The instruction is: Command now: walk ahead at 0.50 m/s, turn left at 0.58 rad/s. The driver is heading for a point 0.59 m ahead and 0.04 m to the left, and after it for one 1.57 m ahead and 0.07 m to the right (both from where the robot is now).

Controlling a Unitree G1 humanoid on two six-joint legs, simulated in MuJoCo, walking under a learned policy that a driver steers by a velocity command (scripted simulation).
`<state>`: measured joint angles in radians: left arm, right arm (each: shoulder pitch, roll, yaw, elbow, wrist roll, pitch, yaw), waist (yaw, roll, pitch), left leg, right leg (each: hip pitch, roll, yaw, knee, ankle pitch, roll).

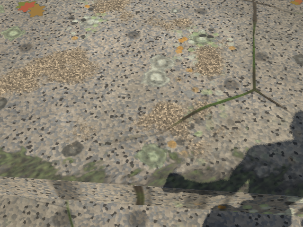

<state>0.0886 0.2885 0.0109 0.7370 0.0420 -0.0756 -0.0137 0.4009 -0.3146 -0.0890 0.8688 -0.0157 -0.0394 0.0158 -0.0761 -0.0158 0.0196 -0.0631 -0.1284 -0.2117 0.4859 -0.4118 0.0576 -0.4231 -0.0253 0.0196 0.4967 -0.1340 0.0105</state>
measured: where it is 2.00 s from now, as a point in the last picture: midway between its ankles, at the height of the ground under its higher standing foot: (123, 145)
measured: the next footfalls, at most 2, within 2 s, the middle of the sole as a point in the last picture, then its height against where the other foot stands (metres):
left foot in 0.48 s outside the picture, level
right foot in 1.12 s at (140, 158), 0.19 m higher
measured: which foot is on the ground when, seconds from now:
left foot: down 0.00-0.00, up 0.02-0.46, down 0.48-1.00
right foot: down 0.00-0.48, up 0.50-1.00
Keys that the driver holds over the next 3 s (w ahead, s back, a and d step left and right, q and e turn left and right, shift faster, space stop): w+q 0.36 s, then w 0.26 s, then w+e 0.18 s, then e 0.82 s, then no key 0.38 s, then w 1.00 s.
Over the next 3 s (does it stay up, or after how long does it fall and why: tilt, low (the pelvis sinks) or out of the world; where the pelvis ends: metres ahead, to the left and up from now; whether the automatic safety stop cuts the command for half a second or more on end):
stays up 1.18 0.03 0.21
